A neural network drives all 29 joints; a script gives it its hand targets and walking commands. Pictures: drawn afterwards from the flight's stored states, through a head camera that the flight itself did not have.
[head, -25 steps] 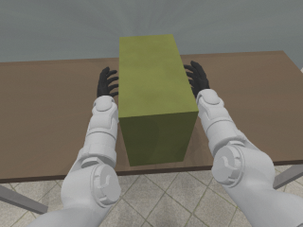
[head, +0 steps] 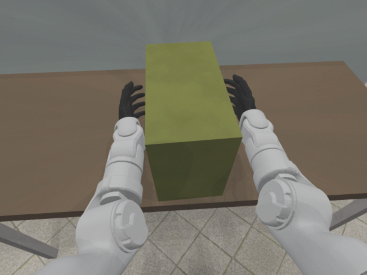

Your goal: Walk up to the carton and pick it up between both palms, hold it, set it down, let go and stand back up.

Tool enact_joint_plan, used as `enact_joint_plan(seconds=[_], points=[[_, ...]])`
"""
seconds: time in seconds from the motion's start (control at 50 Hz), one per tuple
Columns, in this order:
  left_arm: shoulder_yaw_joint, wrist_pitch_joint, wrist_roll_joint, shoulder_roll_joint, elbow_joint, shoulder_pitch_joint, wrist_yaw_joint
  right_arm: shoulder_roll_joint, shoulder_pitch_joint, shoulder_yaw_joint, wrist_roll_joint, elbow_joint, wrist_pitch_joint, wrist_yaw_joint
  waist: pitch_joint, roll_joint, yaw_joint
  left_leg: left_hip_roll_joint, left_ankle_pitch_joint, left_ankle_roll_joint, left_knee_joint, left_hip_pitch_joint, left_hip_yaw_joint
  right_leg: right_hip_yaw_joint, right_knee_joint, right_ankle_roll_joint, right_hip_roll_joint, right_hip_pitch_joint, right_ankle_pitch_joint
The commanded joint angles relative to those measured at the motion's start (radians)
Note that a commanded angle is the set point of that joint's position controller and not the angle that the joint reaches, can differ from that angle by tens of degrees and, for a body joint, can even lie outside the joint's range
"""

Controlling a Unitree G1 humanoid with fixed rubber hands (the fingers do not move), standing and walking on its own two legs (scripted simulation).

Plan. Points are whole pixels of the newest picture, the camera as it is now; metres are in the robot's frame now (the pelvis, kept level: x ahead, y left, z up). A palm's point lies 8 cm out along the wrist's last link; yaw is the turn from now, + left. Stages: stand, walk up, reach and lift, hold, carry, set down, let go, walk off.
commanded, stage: set down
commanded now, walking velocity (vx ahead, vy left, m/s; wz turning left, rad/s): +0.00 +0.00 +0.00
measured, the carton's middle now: (184, 121) +0.47 +0.01 +0.05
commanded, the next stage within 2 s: none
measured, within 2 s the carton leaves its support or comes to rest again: neither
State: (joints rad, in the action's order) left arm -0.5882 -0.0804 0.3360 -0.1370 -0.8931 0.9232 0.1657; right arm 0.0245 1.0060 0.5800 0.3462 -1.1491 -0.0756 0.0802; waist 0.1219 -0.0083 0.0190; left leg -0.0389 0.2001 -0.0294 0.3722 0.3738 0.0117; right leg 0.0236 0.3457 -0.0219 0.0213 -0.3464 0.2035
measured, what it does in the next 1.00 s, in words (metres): stands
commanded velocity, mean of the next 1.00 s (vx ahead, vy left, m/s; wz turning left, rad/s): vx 0.00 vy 0.00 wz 0.00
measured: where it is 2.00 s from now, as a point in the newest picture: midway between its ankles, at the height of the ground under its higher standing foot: outside the picture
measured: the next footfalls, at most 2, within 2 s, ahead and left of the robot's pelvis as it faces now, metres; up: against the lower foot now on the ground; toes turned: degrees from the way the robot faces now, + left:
none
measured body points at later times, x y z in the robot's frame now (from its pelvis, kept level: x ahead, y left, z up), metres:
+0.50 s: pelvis +0.00 +0.00 +0.00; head +0.05 -0.01 +0.45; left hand +0.45 +0.14 +0.11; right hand +0.46 -0.13 +0.11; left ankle -0.02 +0.13 -0.74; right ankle -0.03 -0.10 -0.74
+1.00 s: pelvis -0.02 -0.01 +0.00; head +0.04 -0.01 +0.45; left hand +0.44 +0.13 +0.10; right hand +0.45 -0.14 +0.10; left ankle -0.02 +0.13 -0.74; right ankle -0.03 -0.11 -0.74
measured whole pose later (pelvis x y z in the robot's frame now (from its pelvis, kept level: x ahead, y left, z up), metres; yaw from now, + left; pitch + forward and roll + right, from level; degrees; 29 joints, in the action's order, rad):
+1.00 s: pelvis -0.02 -0.01 +0.00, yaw -1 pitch +15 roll -1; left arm -0.40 -0.12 0.20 -0.04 -0.98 0.94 0.25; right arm 0.12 1.03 0.12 -0.09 -1.23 -0.03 -0.06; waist 0.17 -0.02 0.03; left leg -0.06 0.17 -0.04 0.39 0.47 0.02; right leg 0.02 0.35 -0.02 0.04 -0.43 0.17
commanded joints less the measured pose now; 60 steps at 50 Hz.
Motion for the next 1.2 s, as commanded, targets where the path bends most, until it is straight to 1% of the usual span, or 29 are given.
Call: enact_joint_plan(seconds=[0.0, 0.14, 0.16, 0.2, 0.26, 0.36, 0.42, 0.46, 0.48, 0.5, 0.54, 0.56, 0.58, 0.6, 0.64, 0.66, 0.68, 0.7, 0.74, 0.8, 0.86, 0.9, 0.94, 0.96, 1.0, 1.02, 1.06, 1.12, 1.18], points=[[0.069, 0.065, 0.107, -0.137, 0.154, 0.532, -0.015, -0.228, 0.475, -0.041, 0.083, 0.16, -0.04, 0.067, 0.587, 0.029, 0.13, 0.023, -0.561, 0.008, 0.056, -0.251, 0.115, 0.055, 0.071, 0.067, -0.006, 0.156, -0.489], [0.109, 0.065, 0.053, -0.067, 0.156, 0.567, 0.028, -0.102, 0.539, -0.096, 0.012, 0.143, -0.03, 0.039, 0.62, 0.01, 0.138, 0.008, -0.66, -0.004, 0.109, -0.3, 0.1, 0.058, 0.071, 0.046, 0.012, 0.035, -0.445], [0.122, 0.062, 0.04, -0.054, 0.138, 0.573, 0.03, -0.09, 0.534, -0.12, -0.006, 0.139, -0.023, 0.03, 0.611, 0.021, 0.117, 0.014, -0.633, -0.001, 0.108, -0.269, 0.099, 0.051, 0.073, 0.048, 0.01, 0.06, -0.47], [0.13, 0.062, 0.029, -0.026, 0.131, 0.578, 0.036, -0.068, 0.552, -0.144, -0.041, 0.15, -0.023, 0.024, 0.62, 0.015, 0.136, 0.017, -0.622, -0.006, 0.108, -0.245, 0.104, 0.045, 0.08, 0.045, 0.011, 0.097, -0.476], [0.155, 0.06, 0.005, 0.002, 0.107, 0.598, 0.044, -0.027, 0.565, -0.16, -0.062, 0.13, -0.013, 0.019, 0.631, -0.004, 0.13, 0.015, -0.636, -0.009, 0.119, -0.258, 0.093, 0.041, 0.078, 0.037, 0.014, 0.05, -0.459], [0.186, 0.056, -0.051, 0.091, 0.062, 0.61, 0.073, 0.106, 0.597, -0.236, -0.155, 0.085, -0.007, -0.013, 0.688, -0.018, 0.131, 0.004, -0.723, -0.028, 0.164, -0.295, 0.074, 0.029, 0.083, 0.02, 0.028, -0.024, -0.489], [0.217, 0.041, -0.074, 0.095, 0.063, 0.612, 0.085, 0.136, 0.593, -0.243, -0.186, 0.061, 0.003, -0.038, 0.686, -0.041, 0.109, -0.007, -0.738, -0.039, 0.177, -0.348, 0.062, 0.035, 0.06, 0.014, 0.039, -0.101, -0.418], [0.261, 0.036, -0.115, 0.102, 0.073, 0.607, 0.092, 0.168, 0.606, -0.302, -0.247, 0.055, 0.008, -0.046, 0.724, -0.043, 0.113, -0.013, -0.794, -0.049, 0.214, -0.385, 0.055, 0.034, 0.062, -0.001, 0.053, -0.143, -0.413], [0.249, 0.034, -0.123, 0.121, 0.061, 0.621, 0.097, 0.181, 0.623, -0.318, -0.259, 0.05, 0.01, -0.051, 0.718, -0.037, 0.133, -0.015, -0.782, -0.043, 0.211, -0.392, 0.052, 0.03, 0.057, 0.002, 0.056, -0.176, -0.384], [0.239, 0.027, -0.126, 0.122, 0.026, 0.625, 0.103, 0.183, 0.613, -0.311, -0.26, 0.033, 0.016, -0.068, 0.678, -0.021, 0.125, -0.013, -0.725, -0.041, 0.194, -0.367, 0.054, 0.026, 0.038, 0.0, 0.056, -0.169, -0.355], [0.261, 0.031, -0.164, 0.201, 0.018, 0.606, 0.115, 0.29, 0.622, -0.358, -0.339, 0.043, 0.009, -0.089, 0.746, -0.009, 0.12, -0.003, -0.713, -0.059, 0.191, -0.298, 0.064, 0.011, 0.063, 0.004, 0.062, -0.04, -0.475], [0.262, 0.032, -0.178, 0.21, 0.007, 0.607, 0.115, 0.291, 0.637, -0.386, -0.364, 0.046, 0.007, -0.097, 0.736, -0.001, 0.139, -0.001, -0.69, -0.062, 0.185, -0.266, 0.073, 0.009, 0.072, 0.009, 0.06, -0.013, -0.489], [0.284, 0.03, -0.19, 0.205, 0.027, 0.606, 0.118, 0.311, 0.615, -0.386, -0.381, 0.043, 0.001, -0.106, 0.742, -0.021, 0.111, -0.002, -0.704, -0.071, 0.183, -0.279, 0.067, 0.013, 0.069, 0.006, 0.061, 0.001, -0.501], [0.282, 0.03, -0.198, 0.211, 0.02, 0.59, 0.119, 0.309, 0.621, -0.419, -0.405, 0.048, -0.003, -0.113, 0.755, -0.004, 0.135, -0.003, -0.7, -0.067, 0.188, -0.277, 0.066, -0.002, 0.073, 0.012, 0.059, -0.009, -0.497], [0.312, 0.039, -0.229, 0.187, -0.009, 0.648, 0.116, 0.29, 0.66, -0.413, -0.423, 0.067, 0.003, -0.123, 0.715, 0.007, 0.116, 0.0, -0.61, -0.069, 0.158, -0.204, 0.069, -0.004, 0.061, 0.012, 0.056, 0.025, -0.47], [0.305, 0.039, -0.217, 0.19, 0.028, 0.593, 0.115, 0.303, 0.602, -0.432, -0.441, 0.069, -0.007, -0.129, 0.754, 0.0, 0.119, 0.002, -0.644, -0.073, 0.164, -0.229, 0.075, -0.004, 0.069, 0.015, 0.058, 0.068, -0.534], [0.286, 0.031, -0.226, 0.215, 0.005, 0.555, 0.111, 0.295, 0.579, -0.461, -0.447, 0.08, -0.011, -0.138, 0.732, 0.018, 0.145, 0.001, -0.652, -0.065, 0.166, -0.242, 0.069, -0.019, 0.069, 0.027, 0.052, 0.048, -0.524], [0.294, 0.026, -0.218, 0.211, -0.012, 0.549, 0.107, 0.299, 0.595, -0.468, -0.453, 0.056, -0.001, -0.138, 0.697, 0.013, 0.139, -0.005, -0.656, -0.071, 0.163, -0.238, 0.062, -0.014, 0.069, 0.024, 0.055, 0.03, -0.511], [0.295, 0.008, -0.208, 0.198, 0.044, 0.429, 0.103, 0.33, 0.487, -0.49, -0.476, 0.081, -0.017, -0.144, 0.692, -0.001, 0.133, -0.008, -0.72, -0.077, 0.173, -0.288, 0.055, -0.005, 0.068, 0.021, 0.064, 0.068, -0.56], [0.31, 0.009, -0.226, 0.209, 0.032, 0.471, 0.097, 0.342, 0.532, -0.483, -0.488, 0.083, -0.011, -0.14, 0.676, 0.015, 0.12, -0.001, -0.665, -0.069, 0.152, -0.269, 0.059, -0.004, 0.054, 0.024, 0.064, 0.057, -0.522], [0.317, 0.003, -0.216, 0.188, 0.09, 0.382, 0.094, 0.351, 0.464, -0.517, -0.513, 0.111, -0.03, -0.145, 0.699, 0.003, 0.121, -0.002, -0.719, -0.082, 0.158, -0.292, 0.058, -0.009, 0.064, 0.026, 0.067, 0.119, -0.608], [0.319, -0.003, -0.232, 0.192, 0.091, 0.375, 0.09, 0.357, 0.476, -0.533, -0.524, 0.124, -0.027, -0.147, 0.682, 0.016, 0.125, -0.004, -0.732, -0.074, 0.161, -0.308, 0.049, -0.006, 0.066, 0.031, 0.067, 0.076, -0.575], [0.342, 0.0, -0.24, 0.177, 0.146, 0.349, 0.086, 0.359, 0.443, -0.542, -0.537, 0.155, -0.033, -0.146, 0.698, 0.001, 0.106, -0.003, -0.744, -0.08, 0.165, -0.345, 0.051, 0.003, 0.057, 0.023, 0.074, 0.09, -0.585], [0.344, 0.005, -0.247, 0.166, 0.185, 0.333, 0.085, 0.344, 0.432, -0.567, -0.548, 0.193, -0.045, -0.145, 0.731, -0.007, 0.13, -0.002, -0.778, -0.076, 0.171, -0.363, 0.048, -0.003, 0.061, 0.024, 0.072, 0.091, -0.598], [0.381, -0.002, -0.261, 0.13, 0.268, 0.297, 0.087, 0.367, 0.39, -0.56, -0.551, 0.205, -0.047, -0.14, 0.738, -0.021, 0.095, -0.016, -0.859, -0.083, 0.188, -0.46, 0.024, 0.016, 0.055, 0.02, 0.086, 0.027, -0.591], [0.375, -0.007, -0.265, 0.147, 0.233, 0.351, 0.089, 0.375, 0.447, -0.54, -0.548, 0.182, -0.038, -0.139, 0.703, -0.041, 0.106, -0.022, -0.832, -0.078, 0.188, -0.472, 0.023, 0.017, 0.037, 0.016, 0.086, -0.073, -0.487], [0.364, -0.015, -0.262, 0.138, 0.319, 0.232, 0.089, 0.364, 0.335, -0.582, -0.572, 0.246, -0.052, -0.136, 0.716, -0.013, 0.13, -0.019, -0.848, -0.072, 0.188, -0.499, 0.023, 0.005, 0.025, 0.006, 0.091, 0.005, -0.525], [0.396, -0.008, -0.284, 0.136, 0.41, 0.211, 0.085, 0.375, 0.308, -0.586, -0.584, 0.305, -0.039, -0.139, 0.708, -0.005, 0.101, -0.001, -0.762, -0.061, 0.163, -0.426, 0.037, 0.001, 0.04, 0.018, 0.083, 0.109, -0.602], [0.413, -0.004, -0.307, 0.179, 0.427, 0.24, 0.075, 0.386, 0.342, -0.588, -0.606, 0.38, -0.018, -0.147, 0.685, 0.056, 0.081, 0.02, -0.577, -0.039, 0.109, -0.236, 0.062, -0.025, 0.068, 0.031, 0.069, 0.282, -0.621]])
